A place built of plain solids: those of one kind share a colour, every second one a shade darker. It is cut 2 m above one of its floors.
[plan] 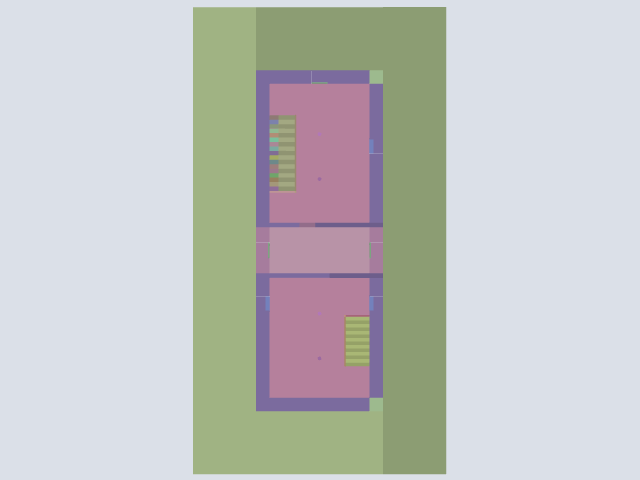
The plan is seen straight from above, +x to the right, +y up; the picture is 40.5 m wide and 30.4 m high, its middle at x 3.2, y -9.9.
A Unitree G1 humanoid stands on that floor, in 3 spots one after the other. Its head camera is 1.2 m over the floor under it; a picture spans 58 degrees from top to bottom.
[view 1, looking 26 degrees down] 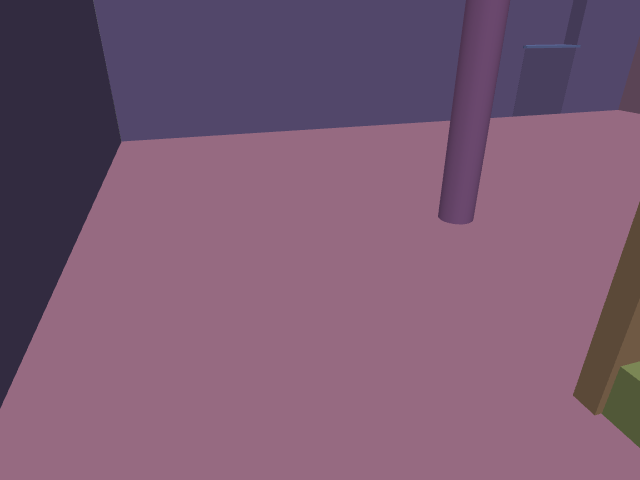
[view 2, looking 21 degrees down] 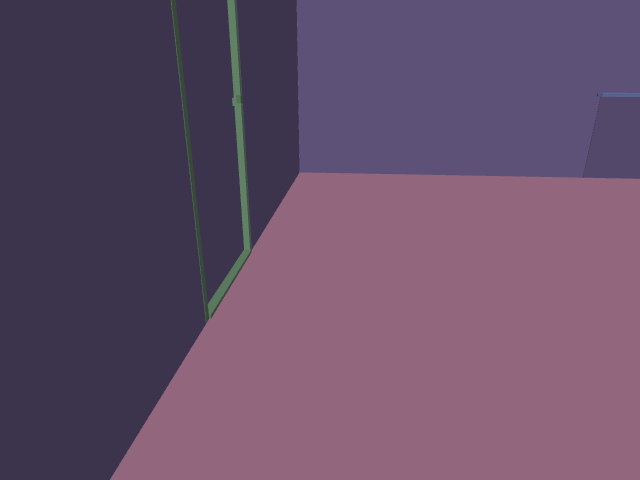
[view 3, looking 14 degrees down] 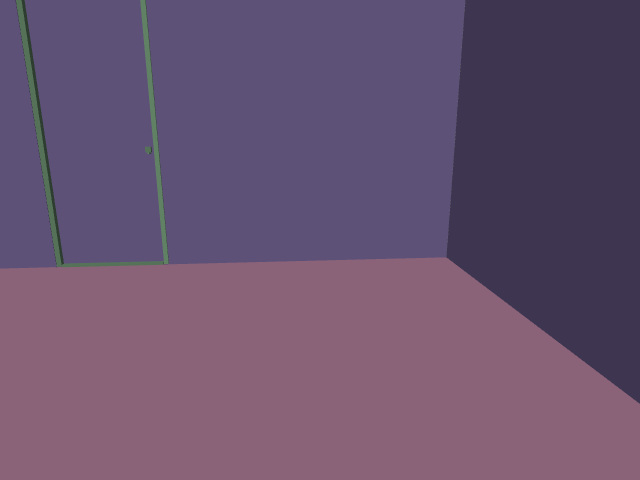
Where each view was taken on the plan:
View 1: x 5.59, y -19.14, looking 163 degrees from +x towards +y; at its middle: floor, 2.74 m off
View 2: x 0.80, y -0.75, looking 5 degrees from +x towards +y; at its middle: floor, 3.35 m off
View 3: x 4.74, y -3.98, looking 85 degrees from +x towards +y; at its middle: wall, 4.12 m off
